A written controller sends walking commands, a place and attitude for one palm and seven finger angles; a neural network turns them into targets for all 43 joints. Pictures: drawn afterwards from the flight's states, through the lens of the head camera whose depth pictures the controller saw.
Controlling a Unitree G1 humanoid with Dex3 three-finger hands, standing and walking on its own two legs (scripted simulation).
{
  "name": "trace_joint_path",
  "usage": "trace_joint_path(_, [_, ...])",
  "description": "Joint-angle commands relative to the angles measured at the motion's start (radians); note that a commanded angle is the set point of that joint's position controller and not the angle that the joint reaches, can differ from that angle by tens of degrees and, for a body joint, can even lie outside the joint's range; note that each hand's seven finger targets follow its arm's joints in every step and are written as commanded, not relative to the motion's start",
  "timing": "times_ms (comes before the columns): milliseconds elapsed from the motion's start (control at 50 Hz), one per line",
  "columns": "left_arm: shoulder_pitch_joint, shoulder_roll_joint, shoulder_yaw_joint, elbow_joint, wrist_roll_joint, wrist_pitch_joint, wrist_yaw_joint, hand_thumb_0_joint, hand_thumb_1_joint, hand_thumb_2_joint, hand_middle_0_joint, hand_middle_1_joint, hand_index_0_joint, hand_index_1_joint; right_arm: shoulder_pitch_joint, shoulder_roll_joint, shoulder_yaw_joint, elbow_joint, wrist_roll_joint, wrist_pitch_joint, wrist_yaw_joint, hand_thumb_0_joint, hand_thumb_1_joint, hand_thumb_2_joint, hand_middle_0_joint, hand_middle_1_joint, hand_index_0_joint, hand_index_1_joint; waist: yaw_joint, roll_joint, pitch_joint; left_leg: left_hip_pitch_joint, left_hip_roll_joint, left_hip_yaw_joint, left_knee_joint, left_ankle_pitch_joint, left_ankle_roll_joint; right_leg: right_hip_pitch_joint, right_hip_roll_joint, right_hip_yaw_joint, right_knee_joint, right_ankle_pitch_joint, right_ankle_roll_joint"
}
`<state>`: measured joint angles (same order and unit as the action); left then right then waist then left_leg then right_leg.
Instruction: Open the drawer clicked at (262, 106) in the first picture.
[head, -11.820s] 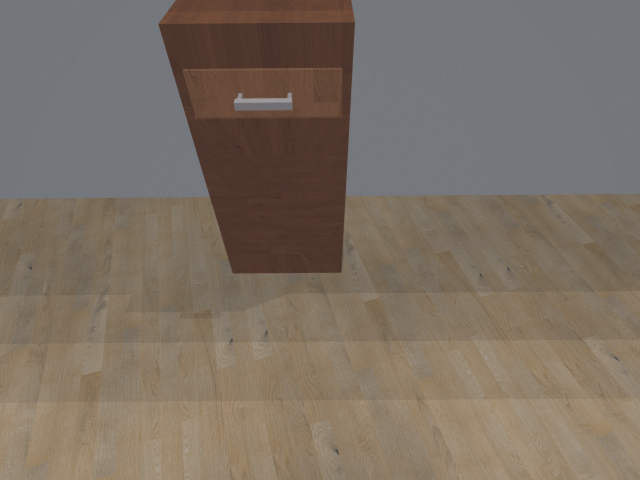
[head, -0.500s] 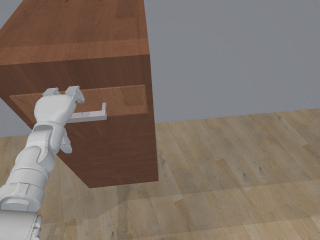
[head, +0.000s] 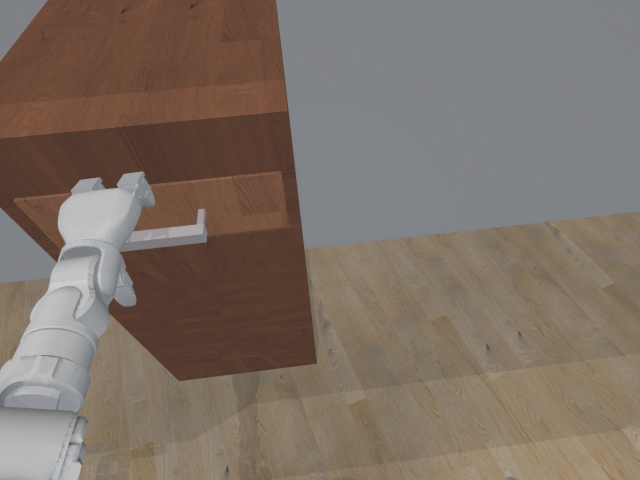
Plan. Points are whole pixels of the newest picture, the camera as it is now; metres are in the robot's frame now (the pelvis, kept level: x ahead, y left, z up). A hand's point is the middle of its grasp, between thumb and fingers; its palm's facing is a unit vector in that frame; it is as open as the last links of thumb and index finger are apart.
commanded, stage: move the hooked fingers above the handle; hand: left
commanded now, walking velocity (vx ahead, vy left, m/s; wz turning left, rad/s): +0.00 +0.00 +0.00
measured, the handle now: (160, 228) +0.47 +0.28 +0.01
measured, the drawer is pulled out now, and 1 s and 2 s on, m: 0.00 0.00 0.00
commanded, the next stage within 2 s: none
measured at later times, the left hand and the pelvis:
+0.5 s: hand (103, 251) +0.38 +0.30 +0.07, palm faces -0.05 +0.01 -1.00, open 13.8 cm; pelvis +0.00 +0.00 +0.00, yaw +0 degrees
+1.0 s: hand (113, 258) +0.38 +0.30 +0.05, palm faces -0.20 -0.02 -0.98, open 13.8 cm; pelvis +0.00 +0.00 +0.00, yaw +0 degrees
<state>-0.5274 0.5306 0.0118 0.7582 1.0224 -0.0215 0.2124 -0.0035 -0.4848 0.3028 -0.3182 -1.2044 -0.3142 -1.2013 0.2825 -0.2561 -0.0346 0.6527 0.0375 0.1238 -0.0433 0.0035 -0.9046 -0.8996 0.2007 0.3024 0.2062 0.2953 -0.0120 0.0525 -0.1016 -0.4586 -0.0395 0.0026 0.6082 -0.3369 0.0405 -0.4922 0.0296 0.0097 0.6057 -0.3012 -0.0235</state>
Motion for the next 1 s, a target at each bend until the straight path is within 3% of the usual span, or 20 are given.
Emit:
trace_joint_path(0, [-0.360, 0.218, 0.027, -0.196, -0.021, 0.002, -0.018, 0.000, -0.500, 0.300, -0.300, -1.200, -0.300, -1.200, 0.007, -0.149, -0.056, -0.114, 0.001, -0.034, -0.012, 0.000, -0.900, -0.900, 0.200, 0.300, 0.200, 0.300, -0.012, -0.046, -0.311, 0.113, 0.007, 0.013, -0.051, 0.379, 0.014, 0.221, -0.002, -0.012, -0.056, 0.332, -0.017])
trace_joint_path(40, [-0.367, 0.172, -0.010, -0.266, -0.039, -0.030, -0.040, 0.000, -0.500, 0.300, -0.300, -1.200, -0.300, -1.200, 0.011, -0.144, -0.063, -0.116, -0.003, -0.039, -0.014, 0.000, -0.900, -0.900, 0.200, 0.300, 0.200, 0.300, -0.020, -0.040, -0.334, 0.157, 0.007, 0.005, -0.040, 0.405, 0.018, 0.210, -0.001, -0.009, -0.060, 0.337, -0.016])
trace_joint_path(100, [-0.403, 0.171, -0.008, -0.343, -0.049, -0.082, -0.039, 0.000, -0.500, 0.300, -0.300, -1.200, -0.300, -1.200, 0.017, -0.137, -0.068, -0.105, -0.010, -0.044, -0.016, 0.000, -0.900, -0.900, 0.200, 0.300, 0.200, 0.300, -0.025, -0.003, -0.331, 0.198, 0.009, -0.011, -0.031, 0.427, 0.017, 0.168, 0.001, -0.010, -0.057, 0.319, -0.018])
trace_joint_path(140, [-0.418, 0.200, 0.022, -0.358, -0.032, -0.101, -0.014, 0.000, -0.500, 0.300, -0.300, -1.200, -0.300, -1.200, 0.017, -0.133, -0.068, -0.096, -0.012, -0.042, -0.015, 0.000, -0.900, -0.900, 0.200, 0.300, 0.200, 0.300, -0.017, 0.028, -0.323, 0.205, 0.009, -0.021, -0.026, 0.453, 0.008, 0.140, 0.004, -0.017, -0.045, 0.307, -0.024])
trace_joint_path(180, [-0.434, 0.279, 0.105, -0.353, -0.013, -0.105, 0.029, 0.000, -0.500, 0.300, -0.300, -1.200, -0.300, -1.200, 0.023, -0.135, -0.068, -0.083, -0.014, -0.040, -0.012, 0.000, -0.900, -0.900, 0.200, 0.300, 0.200, 0.300, 0.003, 0.034, -0.335, 0.184, 0.009, -0.024, -0.025, 0.480, 0.002, 0.159, 0.005, -0.018, -0.031, 0.326, -0.029])
trace_joint_path(260, [-0.347, 0.365, 0.211, -0.298, 0.002, -0.044, 0.099, 0.000, -0.500, 0.300, -0.300, -1.200, -0.300, -1.200, -0.012, -0.128, -0.056, -0.087, -0.018, -0.035, -0.005, 0.000, -0.900, -0.900, 0.200, 0.300, 0.200, 0.300, 0.059, 0.029, -0.359, 0.115, -0.001, -0.006, -0.044, 0.482, -0.009, 0.254, 0.004, -0.016, -0.015, 0.370, -0.034])
trace_joint_path(320, [-0.240, 0.314, 0.169, -0.243, -0.008, 0.038, 0.094, 0.000, -0.500, 0.300, -0.300, -1.200, -0.300, -1.200, -0.039, -0.124, -0.048, -0.104, -0.011, -0.033, 0.003, 0.000, -0.900, -0.900, 0.200, 0.300, 0.200, 0.300, 0.069, -0.001, -0.335, 0.086, 0.000, 0.017, -0.062, 0.462, -0.010, 0.297, 0.001, -0.014, -0.025, 0.405, -0.028])
trace_joint_path(360, [-0.178, 0.277, 0.134, -0.206, -0.019, 0.082, 0.055, 0.000, -0.500, 0.300, -0.300, -1.200, -0.300, -1.200, -0.050, -0.134, -0.049, -0.112, -0.004, -0.026, 0.005, 0.000, -0.900, -0.900, 0.200, 0.300, 0.200, 0.300, 0.058, -0.052, -0.331, 0.079, 0.004, 0.024, -0.074, 0.453, -0.006, 0.321, 0.000, -0.011, -0.039, 0.411, -0.024])
trace_joint_path(420, [-0.178, 0.173, 0.008, -0.240, -0.042, 0.105, -0.034, 0.000, -0.500, 0.300, -0.300, -1.200, -0.300, -1.200, -0.051, -0.153, -0.048, -0.137, 0.008, -0.024, 0.001, 0.000, -0.900, -0.900, 0.200, 0.300, 0.200, 0.300, 0.012, -0.095, -0.284, 0.107, 0.011, 0.024, -0.079, 0.414, 0.006, 0.282, -0.004, -0.017, -0.063, 0.384, -0.012])
trace_joint_path(460, [-0.217, 0.093, -0.069, -0.308, -0.067, 0.077, -0.087, 0.000, -0.500, 0.300, -0.300, -1.200, -0.300, -1.200, -0.056, -0.150, -0.050, -0.148, 0.007, -0.028, -0.007, 0.000, -0.900, -0.900, 0.200, 0.300, 0.200, 0.300, -0.019, -0.113, -0.270, 0.149, 0.011, 0.013, -0.070, 0.403, 0.017, 0.248, -0.004, -0.018, -0.083, 0.356, -0.008])
trace_joint_path(520, [-0.369, 0.103, -0.086, -0.410, -0.067, -0.015, -0.109, 0.000, -0.500, 0.300, -0.300, -1.200, -0.300, -1.200, -0.042, -0.138, -0.050, -0.135, -0.009, -0.038, -0.021, 0.000, -0.900, -0.900, 0.200, 0.300, 0.200, 0.300, -0.041, -0.047, -0.236, 0.199, 0.004, -0.011, -0.055, 0.355, 0.018, 0.155, -0.004, -0.016, -0.087, 0.274, -0.011])
trace_joint_path(580, [-0.514, 0.199, -0.002, -0.471, -0.027, -0.109, -0.050, 0.000, -0.500, 0.300, -0.300, -1.200, -0.300, -1.200, -0.015, -0.126, -0.057, -0.102, -0.024, -0.049, -0.029, 0.000, -0.900, -0.900, 0.200, 0.300, 0.200, 0.300, -0.030, 0.031, -0.291, 0.236, 0.004, -0.035, -0.036, 0.366, 0.008, 0.111, -0.003, -0.013, -0.061, 0.231, -0.023])
trace_joint_path(640, [-0.542, 0.259, 0.080, -0.428, 0.016, -0.136, 0.050, 0.000, -0.500, 0.300, -0.300, -1.200, -0.300, -1.200, -0.007, -0.116, -0.055, -0.077, -0.021, -0.057, -0.027, 0.000, -0.900, -0.900, 0.200, 0.300, 0.200, 0.300, -0.005, 0.088, -0.313, 0.213, 0.001, -0.045, -0.025, 0.397, -0.016, 0.086, 0.005, -0.031, -0.024, 0.220, -0.038])
trace_joint_path(680, [-0.480, 0.336, 0.178, -0.357, 0.025, -0.101, 0.114, 0.000, -0.500, 0.300, -0.300, -1.200, -0.300, -1.200, -0.016, -0.111, -0.050, -0.073, -0.022, -0.058, -0.021, 0.000, -0.900, -0.900, 0.200, 0.300, 0.200, 0.300, 0.036, 0.098, -0.346, 0.172, -0.006, -0.041, -0.033, 0.399, -0.027, 0.140, 0.007, -0.033, -0.011, 0.227, -0.042])
trace_joint_path(740, [-0.390, 0.296, 0.144, -0.207, -0.001, 0.014, 0.149, 0.000, -0.500, 0.300, -0.300, -1.200, -0.300, -1.200, -0.054, -0.106, -0.032, -0.073, -0.013, -0.048, -0.015, 0.000, -0.900, -0.900, 0.200, 0.300, 0.200, 0.300, 0.053, 0.018, -0.303, 0.077, -0.012, 0.002, -0.054, 0.354, -0.023, 0.212, 0.004, -0.028, -0.023, 0.266, -0.033])
trace_joint_path(800, [-0.315, 0.252, 0.072, -0.009, -0.010, 0.137, 0.086, 0.000, -0.500, 0.300, -0.300, -1.200, -0.300, -1.200, -0.048, -0.130, -0.025, -0.073, -0.003, -0.028, -0.011, 0.000, -0.900, -0.900, 0.200, 0.300, 0.200, 0.300, 0.038, -0.083, -0.257, 0.020, -0.002, 0.025, -0.083, 0.308, -0.021, 0.243, -0.002, -0.026, -0.048, 0.273, -0.020])
trace_joint_path(860, [-0.272, 0.225, 0.005, 0.001, -0.021, 0.166, -0.042, 0.000, -0.500, 0.300, -0.300, -1.200, -0.300, -1.200, -0.043, -0.161, -0.027, -0.114, 0.005, -0.006, -0.016, 0.000, -0.900, -0.900, 0.200, 0.300, 0.200, 0.300, 0.019, -0.144, -0.309, 0.029, 0.000, 0.033, -0.089, 0.325, -0.002, 0.324, -0.009, -0.009, -0.065, 0.338, -0.012])
trace_joint_path(900, [-0.297, 0.179, -0.042, -0.098, -0.044, 0.113, -0.122, 0.000, -0.500, 0.300, -0.300, -1.200, -0.300, -1.200, -0.025, -0.168, -0.037, -0.133, 0.005, -0.011, -0.025, 0.000, -0.900, -0.900, 0.200, 0.300, 0.200, 0.300, -0.012, -0.164, -0.311, 0.065, 0.004, 0.029, -0.069, 0.343, 0.016, 0.312, -0.013, -0.005, -0.071, 0.385, -0.002])
trace_joint_path(960, [-0.391, 0.087, -0.107, -0.393, -0.091, -0.054, -0.178, 0.000, -0.500, 0.300, -0.300, -1.200, -0.300, -1.200, -0.027, -0.141, -0.051, -0.150, -0.016, -0.030, -0.035, 0.000, -0.900, -0.900, 0.200, 0.300, 0.200, 0.300, -0.036, -0.080, -0.336, 0.177, 0.002, 0.000, -0.040, 0.420, 0.027, 0.244, -0.009, 0.001, -0.071, 0.388, -0.006])
trace_joint_path(980, [-0.409, 0.124, -0.068, -0.461, -0.092, -0.108, -0.167, 0.000, -0.500, 0.300, -0.300, -1.200, -0.300, -1.200, -0.018, -0.135, -0.057, -0.140, -0.023, -0.035, -0.038, 0.000, -0.900, -0.900, 0.200, 0.300, 0.200, 0.300, -0.032, -0.027, -0.331, 0.208, 0.002, -0.009, -0.030, 0.433, 0.025, 0.203, -0.004, 0.002, -0.066, 0.361, -0.009])
